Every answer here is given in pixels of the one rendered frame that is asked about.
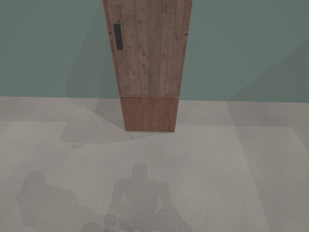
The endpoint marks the cupboard door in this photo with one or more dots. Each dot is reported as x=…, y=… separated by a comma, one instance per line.
x=152, y=36

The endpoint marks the handle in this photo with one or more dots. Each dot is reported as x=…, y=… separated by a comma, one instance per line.
x=118, y=34

